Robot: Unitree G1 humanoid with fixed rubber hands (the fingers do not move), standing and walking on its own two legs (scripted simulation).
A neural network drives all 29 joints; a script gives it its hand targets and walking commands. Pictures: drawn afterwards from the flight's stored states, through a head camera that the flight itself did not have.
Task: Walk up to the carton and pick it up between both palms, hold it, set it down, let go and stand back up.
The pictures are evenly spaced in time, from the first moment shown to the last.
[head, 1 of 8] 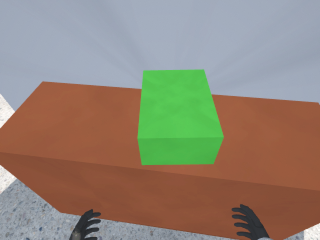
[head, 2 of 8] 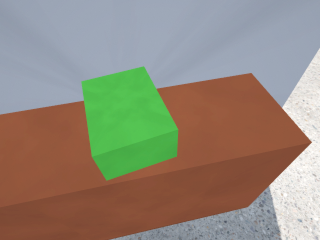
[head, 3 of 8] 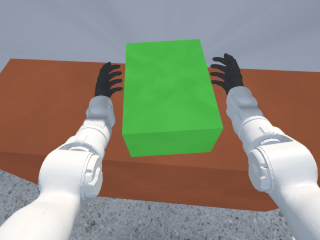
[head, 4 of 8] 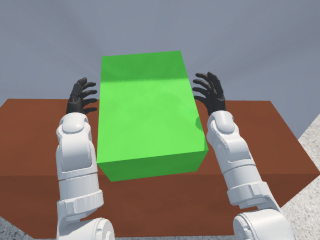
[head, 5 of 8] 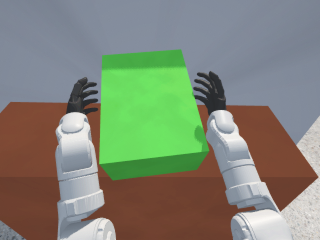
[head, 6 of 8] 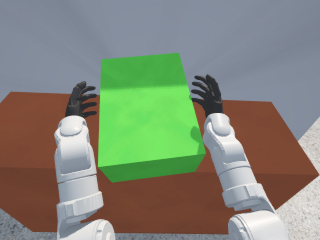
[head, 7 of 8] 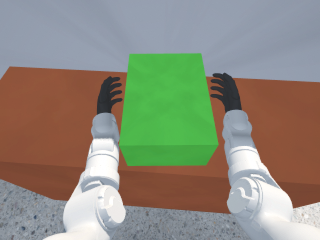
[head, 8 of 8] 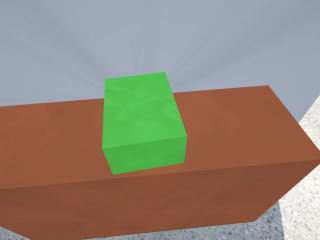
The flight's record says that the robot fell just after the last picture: no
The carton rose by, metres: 0.17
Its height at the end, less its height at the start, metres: +0.00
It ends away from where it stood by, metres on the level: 0.01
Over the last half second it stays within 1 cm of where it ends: yes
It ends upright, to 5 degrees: yes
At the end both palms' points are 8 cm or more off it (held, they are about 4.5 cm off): yes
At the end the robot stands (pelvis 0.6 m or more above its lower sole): yes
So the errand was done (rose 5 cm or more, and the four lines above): yes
